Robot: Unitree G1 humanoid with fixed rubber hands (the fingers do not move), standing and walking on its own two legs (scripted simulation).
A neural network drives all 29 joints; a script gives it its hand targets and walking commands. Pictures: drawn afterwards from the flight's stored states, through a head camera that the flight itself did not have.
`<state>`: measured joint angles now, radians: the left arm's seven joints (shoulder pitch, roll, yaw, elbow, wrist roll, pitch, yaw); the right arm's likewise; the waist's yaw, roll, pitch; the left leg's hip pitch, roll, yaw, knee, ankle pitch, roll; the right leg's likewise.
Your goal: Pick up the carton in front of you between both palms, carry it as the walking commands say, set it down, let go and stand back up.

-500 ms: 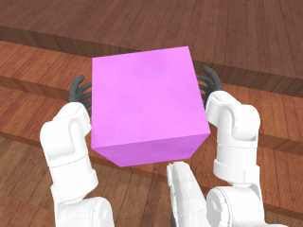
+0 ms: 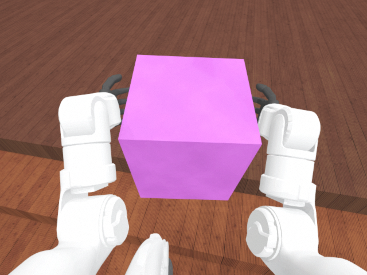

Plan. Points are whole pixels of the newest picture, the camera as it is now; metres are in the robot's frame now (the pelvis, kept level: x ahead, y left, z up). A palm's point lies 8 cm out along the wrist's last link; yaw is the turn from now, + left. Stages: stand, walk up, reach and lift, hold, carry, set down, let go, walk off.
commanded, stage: carry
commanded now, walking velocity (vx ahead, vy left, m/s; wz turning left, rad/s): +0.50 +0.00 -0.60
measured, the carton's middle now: (187, 135) +0.39 +0.02 +0.12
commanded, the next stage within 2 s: none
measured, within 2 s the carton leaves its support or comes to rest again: neither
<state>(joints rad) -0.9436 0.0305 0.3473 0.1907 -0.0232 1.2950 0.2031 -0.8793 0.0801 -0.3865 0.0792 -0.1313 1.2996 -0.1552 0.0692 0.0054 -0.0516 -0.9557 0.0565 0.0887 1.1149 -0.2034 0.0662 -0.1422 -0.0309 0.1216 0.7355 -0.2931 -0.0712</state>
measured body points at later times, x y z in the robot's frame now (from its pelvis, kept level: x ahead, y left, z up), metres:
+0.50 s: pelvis +0.30 -0.06 +0.13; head +0.33 -0.04 +0.57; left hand +0.72 -0.06 +0.30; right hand +0.60 -0.34 +0.30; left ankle +0.19 +0.14 -0.59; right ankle +0.38 -0.21 -0.49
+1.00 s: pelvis +0.64 -0.11 +0.28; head +0.66 -0.13 +0.73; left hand +1.04 -0.02 +0.45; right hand +0.99 -0.32 +0.43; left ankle +0.80 -0.05 -0.35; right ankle +0.44 -0.22 -0.30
